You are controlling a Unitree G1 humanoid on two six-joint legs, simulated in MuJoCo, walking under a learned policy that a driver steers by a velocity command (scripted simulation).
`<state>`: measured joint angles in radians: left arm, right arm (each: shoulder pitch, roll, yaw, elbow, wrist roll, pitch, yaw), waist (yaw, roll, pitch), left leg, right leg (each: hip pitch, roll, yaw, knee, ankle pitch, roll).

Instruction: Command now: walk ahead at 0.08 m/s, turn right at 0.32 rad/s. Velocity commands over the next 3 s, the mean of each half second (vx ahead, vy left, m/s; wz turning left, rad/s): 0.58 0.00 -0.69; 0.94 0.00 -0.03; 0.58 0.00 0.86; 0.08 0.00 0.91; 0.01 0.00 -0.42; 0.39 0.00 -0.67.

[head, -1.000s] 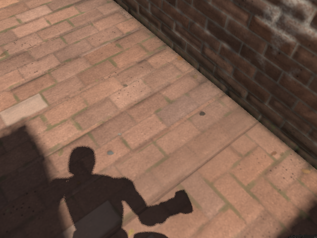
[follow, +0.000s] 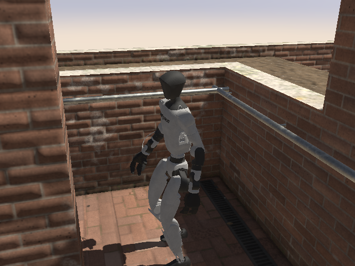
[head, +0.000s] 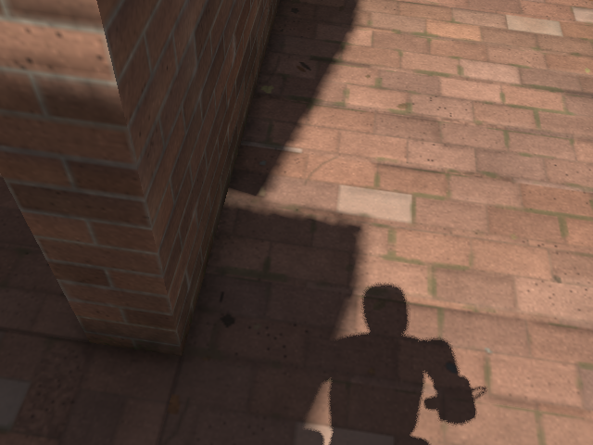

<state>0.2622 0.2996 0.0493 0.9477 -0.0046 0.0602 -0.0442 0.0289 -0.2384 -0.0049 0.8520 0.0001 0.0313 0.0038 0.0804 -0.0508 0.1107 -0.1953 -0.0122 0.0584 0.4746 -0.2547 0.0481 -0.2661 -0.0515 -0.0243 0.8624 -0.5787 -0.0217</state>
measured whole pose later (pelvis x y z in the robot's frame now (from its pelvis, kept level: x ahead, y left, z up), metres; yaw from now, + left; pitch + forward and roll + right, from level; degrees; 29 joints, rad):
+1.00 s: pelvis +0.49 -0.37 -0.02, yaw -23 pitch +0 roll +1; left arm 0.43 0.22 0.03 0.95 0.02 -0.10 0.04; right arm 0.11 -0.26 -0.01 0.85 -0.01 -0.03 0.07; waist 0.02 0.03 0.05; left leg -0.66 -0.06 0.19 0.65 0.11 0.14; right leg 0.29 0.14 -0.25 0.19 -0.34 -0.04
